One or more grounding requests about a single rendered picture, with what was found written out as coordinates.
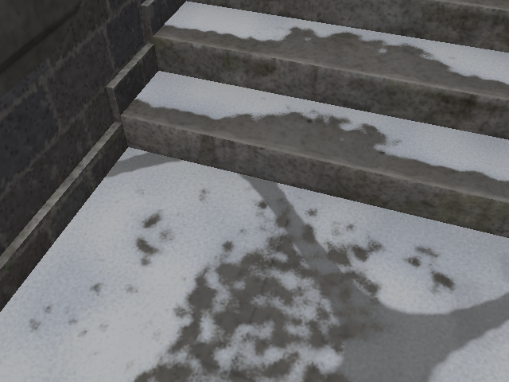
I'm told stairs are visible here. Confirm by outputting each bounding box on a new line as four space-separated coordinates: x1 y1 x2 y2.
120 0 509 238

